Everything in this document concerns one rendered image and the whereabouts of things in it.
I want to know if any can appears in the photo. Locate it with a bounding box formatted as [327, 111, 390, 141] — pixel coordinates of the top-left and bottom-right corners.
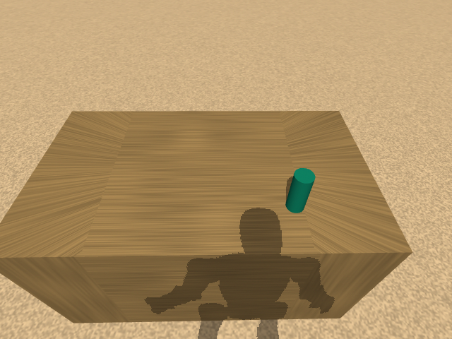
[285, 168, 315, 213]

